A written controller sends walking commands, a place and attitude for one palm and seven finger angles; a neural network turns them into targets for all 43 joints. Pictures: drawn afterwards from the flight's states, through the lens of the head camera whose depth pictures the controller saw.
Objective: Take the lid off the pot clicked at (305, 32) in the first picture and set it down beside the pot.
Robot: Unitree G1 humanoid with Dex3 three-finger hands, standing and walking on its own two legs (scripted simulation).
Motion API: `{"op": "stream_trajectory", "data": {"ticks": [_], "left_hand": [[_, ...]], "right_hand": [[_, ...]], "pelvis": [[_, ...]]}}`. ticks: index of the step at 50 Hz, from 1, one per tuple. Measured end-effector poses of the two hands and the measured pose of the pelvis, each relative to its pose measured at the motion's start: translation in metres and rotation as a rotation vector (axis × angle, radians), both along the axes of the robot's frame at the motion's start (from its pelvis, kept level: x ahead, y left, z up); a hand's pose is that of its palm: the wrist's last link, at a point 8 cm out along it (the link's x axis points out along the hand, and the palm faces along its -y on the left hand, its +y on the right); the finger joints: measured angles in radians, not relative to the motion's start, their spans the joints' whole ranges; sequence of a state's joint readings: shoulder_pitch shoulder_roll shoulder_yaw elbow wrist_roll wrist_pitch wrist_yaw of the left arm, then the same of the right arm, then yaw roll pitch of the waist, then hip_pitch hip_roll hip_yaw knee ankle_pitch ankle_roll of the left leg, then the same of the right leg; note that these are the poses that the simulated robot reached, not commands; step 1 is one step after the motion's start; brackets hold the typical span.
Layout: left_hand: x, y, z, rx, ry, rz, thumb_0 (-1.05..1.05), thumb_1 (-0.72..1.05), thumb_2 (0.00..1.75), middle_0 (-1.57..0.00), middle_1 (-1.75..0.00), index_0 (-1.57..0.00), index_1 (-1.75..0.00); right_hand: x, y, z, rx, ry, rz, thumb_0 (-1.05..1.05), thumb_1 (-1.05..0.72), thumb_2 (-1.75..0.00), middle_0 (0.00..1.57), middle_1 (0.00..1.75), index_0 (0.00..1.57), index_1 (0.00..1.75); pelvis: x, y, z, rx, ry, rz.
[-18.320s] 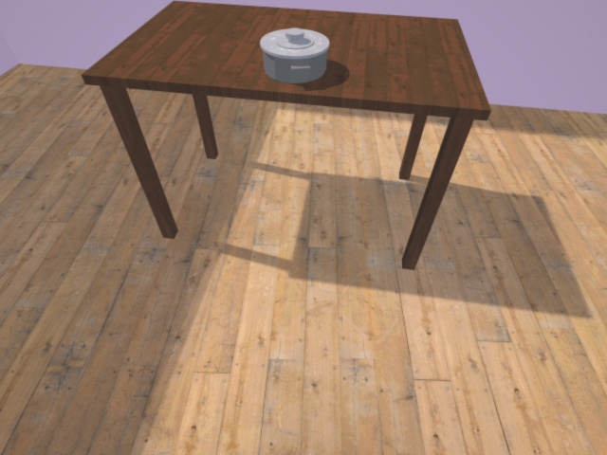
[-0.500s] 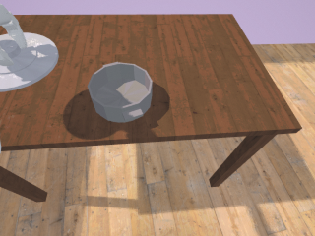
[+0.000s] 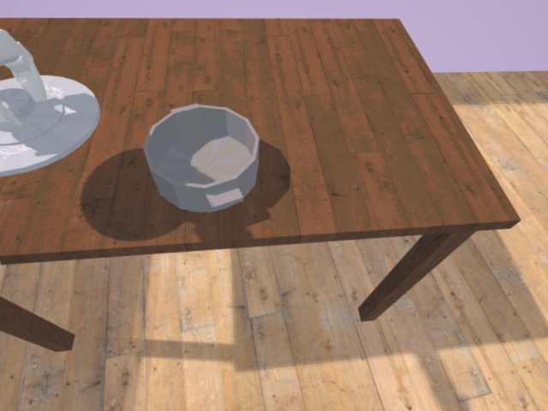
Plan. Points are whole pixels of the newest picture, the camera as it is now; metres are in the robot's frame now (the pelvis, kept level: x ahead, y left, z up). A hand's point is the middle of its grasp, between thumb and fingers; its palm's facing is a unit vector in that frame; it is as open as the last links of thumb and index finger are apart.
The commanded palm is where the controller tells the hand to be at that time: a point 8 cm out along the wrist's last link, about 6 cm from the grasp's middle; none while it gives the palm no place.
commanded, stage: lower the lid onto the table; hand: left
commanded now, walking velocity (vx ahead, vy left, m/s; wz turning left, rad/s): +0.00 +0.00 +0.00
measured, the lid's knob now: (10, 104) +0.50 +0.33 +0.16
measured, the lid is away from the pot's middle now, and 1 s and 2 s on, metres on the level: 0.24 0.24 0.25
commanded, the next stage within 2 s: none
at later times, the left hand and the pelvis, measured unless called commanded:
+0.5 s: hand (7, 126) +0.47 +0.32 +0.15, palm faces -0.45 -0.14 -0.88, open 8.2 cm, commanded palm +0.52 +0.32 +0.22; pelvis +0.00 +0.00 -0.01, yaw -1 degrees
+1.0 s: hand (26, 142) +0.48 +0.32 +0.11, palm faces -0.47 -0.14 -0.87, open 8.2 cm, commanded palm +0.53 +0.32 +0.18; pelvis -0.01 +0.01 -0.01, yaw -2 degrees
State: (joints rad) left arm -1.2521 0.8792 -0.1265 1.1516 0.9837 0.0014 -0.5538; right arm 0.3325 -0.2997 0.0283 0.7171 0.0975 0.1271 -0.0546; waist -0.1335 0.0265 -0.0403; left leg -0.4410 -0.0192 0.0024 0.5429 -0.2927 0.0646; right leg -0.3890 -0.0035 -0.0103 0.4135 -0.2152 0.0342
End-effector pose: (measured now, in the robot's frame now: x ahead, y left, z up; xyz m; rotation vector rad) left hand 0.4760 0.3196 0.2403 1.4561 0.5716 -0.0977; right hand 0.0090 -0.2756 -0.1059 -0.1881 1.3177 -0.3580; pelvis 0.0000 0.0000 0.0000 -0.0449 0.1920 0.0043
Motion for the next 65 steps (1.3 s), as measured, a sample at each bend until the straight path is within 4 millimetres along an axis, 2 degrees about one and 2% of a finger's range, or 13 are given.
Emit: {"op": "stream_trajectory", "data": {"ticks": [14,29,50,65], "left_hand": [[0.002,-0.005,-0.02,-0.02,0.018,-0.042,0.0,0.18,0.79,-0.59,-0.95,-0.6,-0.94],[-0.002,0.01,-0.043,-0.021,0.057,-0.034,0.0,0.19,0.79,-0.59,-0.95,-0.6,-0.94],[0.008,0.008,-0.072,-0.035,0.074,-0.059,0.0,0.19,0.79,-0.59,-0.95,-0.6,-0.94],[0.011,0.006,-0.09,-0.041,0.079,-0.063,0.0,0.19,0.79,-0.59,-0.95,-0.6,-0.94]], "right_hand": [[0.001,-0.001,0.0,-0.018,-0.016,-0.01,0.0,-0.9,-0.9,0.2,0.3,0.2,0.3],[-0.022,0.005,-0.002,-0.03,0.05,-0.036,0.0,-0.9,-0.9,0.2,0.3,0.2,0.3],[-0.038,0.015,-0.004,-0.049,0.07,-0.063,0.0,-0.9,-0.9,0.2,0.3,0.2,0.3],[-0.05,0.013,-0.007,-0.066,0.111,-0.088,0.0,-0.9,-0.9,0.2,0.3,0.2,0.3]], "pelvis": [[-0.003,0.0,-0.003,-0.004,0.007,-0.009],[-0.005,0.005,-0.007,-0.011,0.026,-0.011],[-0.006,0.013,-0.012,-0.019,0.057,-0.023],[-0.007,0.011,-0.018,-0.025,0.085,-0.027]]}}
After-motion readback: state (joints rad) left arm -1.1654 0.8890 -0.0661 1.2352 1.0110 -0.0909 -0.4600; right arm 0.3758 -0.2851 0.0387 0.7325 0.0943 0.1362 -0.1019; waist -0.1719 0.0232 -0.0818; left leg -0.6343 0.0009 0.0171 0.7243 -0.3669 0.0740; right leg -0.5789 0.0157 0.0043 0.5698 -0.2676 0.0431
